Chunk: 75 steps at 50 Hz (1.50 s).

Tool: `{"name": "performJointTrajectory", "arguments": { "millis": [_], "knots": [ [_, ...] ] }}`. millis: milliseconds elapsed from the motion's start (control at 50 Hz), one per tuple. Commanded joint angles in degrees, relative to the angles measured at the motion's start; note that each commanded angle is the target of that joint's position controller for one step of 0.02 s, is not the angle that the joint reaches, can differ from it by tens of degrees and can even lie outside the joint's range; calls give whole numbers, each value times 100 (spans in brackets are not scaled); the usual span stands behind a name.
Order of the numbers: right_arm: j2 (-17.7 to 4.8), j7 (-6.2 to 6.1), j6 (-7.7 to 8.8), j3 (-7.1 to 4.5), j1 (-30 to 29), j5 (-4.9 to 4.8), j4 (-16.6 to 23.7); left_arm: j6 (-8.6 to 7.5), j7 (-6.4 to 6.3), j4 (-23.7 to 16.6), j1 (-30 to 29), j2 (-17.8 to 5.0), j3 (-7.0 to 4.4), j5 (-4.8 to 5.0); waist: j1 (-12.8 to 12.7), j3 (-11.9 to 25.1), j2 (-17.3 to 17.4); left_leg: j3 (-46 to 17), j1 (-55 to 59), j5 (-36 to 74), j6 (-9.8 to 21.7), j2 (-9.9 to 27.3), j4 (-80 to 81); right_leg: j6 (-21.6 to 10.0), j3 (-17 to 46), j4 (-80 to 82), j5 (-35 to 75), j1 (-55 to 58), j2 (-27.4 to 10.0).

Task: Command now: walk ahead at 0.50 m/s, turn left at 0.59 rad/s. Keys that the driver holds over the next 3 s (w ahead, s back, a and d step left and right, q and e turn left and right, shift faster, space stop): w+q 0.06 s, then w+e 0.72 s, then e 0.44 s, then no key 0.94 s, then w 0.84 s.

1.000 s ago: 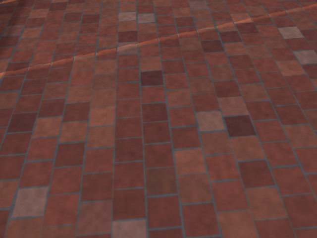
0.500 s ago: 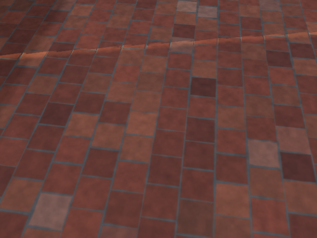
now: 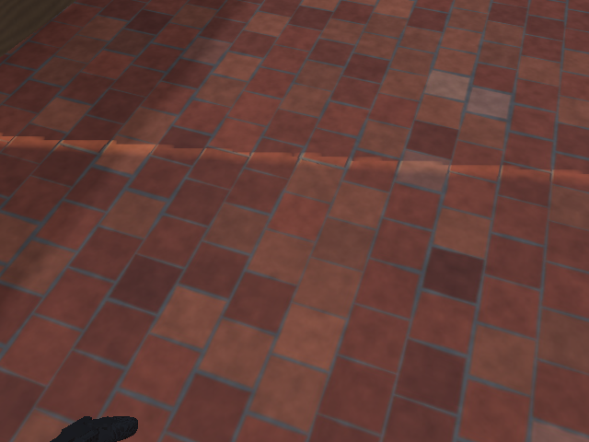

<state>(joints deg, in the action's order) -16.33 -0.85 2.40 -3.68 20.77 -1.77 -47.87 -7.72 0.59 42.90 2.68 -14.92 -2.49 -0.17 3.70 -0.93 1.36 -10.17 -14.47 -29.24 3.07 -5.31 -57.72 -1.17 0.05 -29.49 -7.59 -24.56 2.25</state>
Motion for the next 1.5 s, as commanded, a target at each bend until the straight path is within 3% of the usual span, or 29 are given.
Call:
{"name": "performJointTrajectory", "arguments": {
  "millis": [20, 60, 120, 220, 320, 380, 400, 420, 440, 460, 540, 680, 800, 860, 900, 920, 940, 960, 980, 1000, 1080, 1240, 1340, 1360, 1380, 1400, 1420, 1440, 1500],
  "knots": [
    [-872, -24, 77, -165, -324, -3, 612, 100, -46, -109, 1055, -692, -229, -3, -754, 549, -384, 175, -2915, 679, -168, 776, -1611, -900, 2579, 1367, -987, 3021, -2128],
    [-629, 30, 51, -181, -440, 33, 729, 116, -47, -30, 858, -565, -183, -82, -515, 143, -564, 222, -2556, 1077, -182, 1078, -1185, -823, 1672, 1660, -110, 2160, -1770],
    [-187, 52, 31, -64, -470, 53, 814, 38, 41, 228, 1107, -601, -205, -2, -422, 60, -570, 380, -2373, 1114, -195, 1092, -509, -1101, 1209, 2010, 503, 1776, -1598],
    [-76, 155, 208, 83, -1469, 161, 1115, 146, 19, 341, 1231, -947, -295, 147, -571, -73, -477, 842, -2009, 2408, -328, 1051, 1644, -1109, 627, 2135, 1156, 1607, -1308],
    [-372, 253, 324, 25, -2073, 54, 1322, 275, -26, 560, 1788, -1129, -335, 231, -639, -56, -693, 814, -1327, 2687, -297, 762, 2700, -895, 936, 1760, 859, 1896, -1553],
    [-793, 191, 363, -198, -1051, 97, 1025, 334, -65, 573, 1767, -1046, -288, 195, 3, 485, -652, 908, 494, 2500, 2, 643, 3157, -551, 772, 569, 1440, 1621, -1267],
    [-1150, 119, 358, -323, -132, 210, 889, 317, -57, 436, 1695, -716, -160, 93, 422, 1207, -268, 182, 1935, 2436, 324, 1448, 3011, -316, 491, -931, 664, 800, -913],
    [-1648, 87, 272, -430, 316, 299, 819, 244, -69, 276, 2312, -85, 20, 79, 232, 2006, 1265, -2017, 3695, 1783, 1061, 2933, 3342, 45, -2, -2973, -1981, -1176, -159],
    [-1235, 113, 258, -330, 414, 270, 780, 197, -76, 329, 2290, -519, -78, 221, 330, 2058, 1234, -2955, 3437, 860, 1234, 2990, 3870, 47, 614, -3953, -2647, -1793, -261],
    [-917, 127, 277, -224, 86, 192, 778, 206, -80, 237, 1926, -883, -197, 308, 265, 1237, 886, -2166, 2823, 722, 1030, 2797, 3998, -2, 674, -4263, -2203, -2153, -511],
    [-330, 185, 384, -82, -957, 244, 714, 444, -84, 177, 1653, -611, -238, 198, -339, 188, 673, -203, 842, 2069, 729, 2108, 4714, 56, 566, -3720, -946, -1393, -1043],
    [-673, 50, 438, -234, -839, 254, 387, 563, 59, -223, 887, -317, -163, 145, -315, -146, 195, 1319, 790, 3197, 717, 2004, 5051, 152, 440, -2138, 661, -1520, -1016],
    [-988, 0, 256, -334, -462, 112, 166, 557, 266, -733, -174, -342, -113, 121, 2, -511, 68, 1930, 1515, 3762, 514, 2185, 4726, -116, -102, -863, 623, -1491, -825],
    [-1225, -82, 86, -393, -561, 24, 212, 559, 328, -801, 285, -634, -274, 56, -366, 14, 378, 2168, 1785, 6640, 256, 2115, 3361, -378, -618, -674, -57, -500, -236],
    [-1089, -101, 67, -329, -575, -8, 277, 582, 200, -461, 1729, -1215, -586, 49, -1136, 834, 72, 2358, 873, 5960, -210, 1649, 1051, -746, -444, 98, 1220, 1769, 74],
    [-336, -40, 134, -108, -108, 385, 459, 650, 46, -452, 1819, -1849, -677, 40, -634, 1340, -1555, 2271, -1098, 449, -581, 1014, -979, -1288, 1384, -468, 4071, 3582, -1358],
    [-449, 36, 254, -18, 235, 307, 592, 595, 98, -819, 1616, -1955, -629, -47, -539, 2679, -1683, 1023, -2283, -1325, -780, 196, -2607, -2598, 4090, 175, 3689, 4639, -2567],
    [-945, 59, 302, -147, -447, 100, 610, 585, 151, -893, 1590, -1558, -539, -31, -949, 2611, -587, 402, -2477, -836, -661, 530, -2696, -2295, 3477, 468, 3547, 4347, -2281],
    [-876, 26, 300, -115, -820, 29, 784, 550, 147, -864, 1302, -1332, -481, 46, -816, 1851, -443, 501, -2693, -308, -569, 705, -2306, -2027, 2752, 517, 3213, 3653, -1996],
    [-807, -55, 253, -109, -852, 128, 695, 544, 118, -864, 1017, -1144, -434, 115, -603, 1245, -48, 535, -2626, 50, -602, 916, -1884, -1772, 2303, 624, 2976, 2820, -1707],
    [-740, -140, -23, -132, -609, 236, 696, 599, 18, -991, 572, -1100, -421, -45, -130, 912, -368, 577, -1607, 482, -684, 928, -878, -1640, 1758, 994, 3038, 1045, -1347],
    [-577, -114, -158, -51, -1305, 205, 903, 887, -222, -1040, 536, -1173, -447, 49, -345, 863, -788, 488, -1325, 1526, -835, 589, 1040, -1203, 1949, 995, 375, 695, -927],
    [-550, 8, -21, -59, -1238, 201, 963, 941, -177, -997, 609, -936, -320, 37, -343, 826, -1011, 679, -516, 1624, -581, 533, 2522, -1018, 2258, 370, 829, 953, -959],
    [-547, 35, 18, -65, -1117, 233, 945, 949, -183, -968, 675, -825, -271, 57, -258, 767, -953, 661, -71, 2278, -431, 627, 3295, -803, 2225, 197, 627, 853, -798],
    [-856, 25, 36, -117, -1086, 349, 1012, 935, -190, -950, 933, -602, -195, -11, -390, 812, -408, -42, 418, 2935, -151, 1410, 3607, -451, 1922, -333, -245, 558, -452],
    [-1276, -10, -15, -197, -1376, 440, 1071, 885, -174, -970, 1352, -483, -171, -34, -854, 641, 995, -1057, 665, 4212, 595, 2320, 3673, -87, 1005, -1092, -1977, -170, 398],
    [-888, -5, -18, -125, -1218, 486, 1017, 830, -186, -1031, 1028, -847, -252, -67, -518, 690, 1345, -1761, 393, 4169, 1290, 2796, 3885, 182, 823, -1902, -2755, -333, 258],
    [-794, 5, 0, -97, -1191, 429, 1033, 835, -199, -1006, 836, -1160, -365, -1, -375, 613, 989, -1631, 410, 4035, 1344, 2644, 3866, 302, 893, -2622, -2739, -415, 177],
    [-701, -6, -25, -69, -1437, 221, 999, 1008, -233, -798, 933, -854, -342, 22, -473, 508, 605, -709, 457, 4081, 909, 2083, 3661, 569, 894, -3064, -2279, -442, 33]
  ]
}}
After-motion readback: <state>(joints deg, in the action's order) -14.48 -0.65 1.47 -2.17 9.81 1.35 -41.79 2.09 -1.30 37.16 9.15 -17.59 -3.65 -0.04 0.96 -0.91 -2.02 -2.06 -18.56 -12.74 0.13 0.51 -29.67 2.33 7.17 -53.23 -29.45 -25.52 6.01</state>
